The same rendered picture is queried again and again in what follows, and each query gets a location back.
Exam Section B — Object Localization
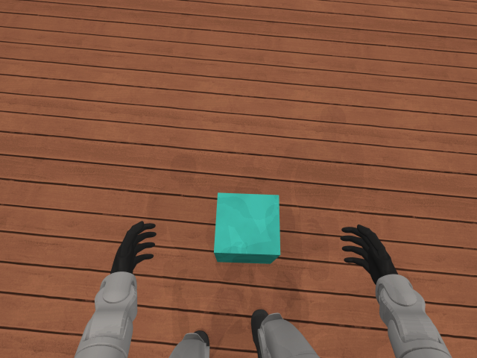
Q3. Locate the carton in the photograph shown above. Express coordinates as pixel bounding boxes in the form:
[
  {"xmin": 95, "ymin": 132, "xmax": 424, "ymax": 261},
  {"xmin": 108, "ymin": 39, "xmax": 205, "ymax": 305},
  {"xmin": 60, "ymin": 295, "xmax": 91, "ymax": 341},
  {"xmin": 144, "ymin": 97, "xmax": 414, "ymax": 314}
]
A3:
[{"xmin": 214, "ymin": 192, "xmax": 280, "ymax": 264}]

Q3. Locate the robot right foot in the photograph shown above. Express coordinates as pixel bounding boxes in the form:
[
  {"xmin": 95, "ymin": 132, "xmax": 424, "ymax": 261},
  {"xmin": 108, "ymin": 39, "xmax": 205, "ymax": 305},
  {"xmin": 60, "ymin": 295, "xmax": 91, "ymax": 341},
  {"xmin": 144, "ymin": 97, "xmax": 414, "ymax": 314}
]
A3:
[{"xmin": 251, "ymin": 310, "xmax": 268, "ymax": 358}]

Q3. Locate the right robot forearm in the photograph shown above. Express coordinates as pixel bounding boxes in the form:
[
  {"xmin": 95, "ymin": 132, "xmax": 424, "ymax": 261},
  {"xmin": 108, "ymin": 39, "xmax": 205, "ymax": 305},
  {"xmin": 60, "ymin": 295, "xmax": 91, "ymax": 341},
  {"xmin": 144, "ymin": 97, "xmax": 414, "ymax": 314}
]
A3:
[{"xmin": 376, "ymin": 274, "xmax": 452, "ymax": 358}]

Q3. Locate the robot left thigh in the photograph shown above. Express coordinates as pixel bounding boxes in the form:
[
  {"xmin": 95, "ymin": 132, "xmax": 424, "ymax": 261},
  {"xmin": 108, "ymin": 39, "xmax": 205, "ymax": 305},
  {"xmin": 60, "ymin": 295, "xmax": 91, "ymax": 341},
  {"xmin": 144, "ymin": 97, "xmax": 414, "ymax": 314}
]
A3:
[{"xmin": 169, "ymin": 339, "xmax": 209, "ymax": 358}]

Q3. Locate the right robot hand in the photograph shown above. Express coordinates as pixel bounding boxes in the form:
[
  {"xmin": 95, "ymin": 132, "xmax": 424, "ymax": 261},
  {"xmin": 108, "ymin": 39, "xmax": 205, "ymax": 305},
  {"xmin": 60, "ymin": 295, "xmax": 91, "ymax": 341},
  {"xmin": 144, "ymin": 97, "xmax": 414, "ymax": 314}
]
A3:
[{"xmin": 340, "ymin": 224, "xmax": 398, "ymax": 284}]

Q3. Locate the left robot forearm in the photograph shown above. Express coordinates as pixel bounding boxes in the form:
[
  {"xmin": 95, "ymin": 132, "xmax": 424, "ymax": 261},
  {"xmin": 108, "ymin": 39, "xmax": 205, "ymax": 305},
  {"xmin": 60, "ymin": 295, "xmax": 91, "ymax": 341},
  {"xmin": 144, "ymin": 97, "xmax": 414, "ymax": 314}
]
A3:
[{"xmin": 74, "ymin": 271, "xmax": 137, "ymax": 358}]

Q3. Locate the left robot hand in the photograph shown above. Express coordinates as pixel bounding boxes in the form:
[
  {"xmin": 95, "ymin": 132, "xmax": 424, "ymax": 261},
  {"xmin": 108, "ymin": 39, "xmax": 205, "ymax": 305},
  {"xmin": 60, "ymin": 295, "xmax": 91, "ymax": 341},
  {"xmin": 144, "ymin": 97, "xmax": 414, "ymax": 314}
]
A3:
[{"xmin": 110, "ymin": 221, "xmax": 156, "ymax": 274}]

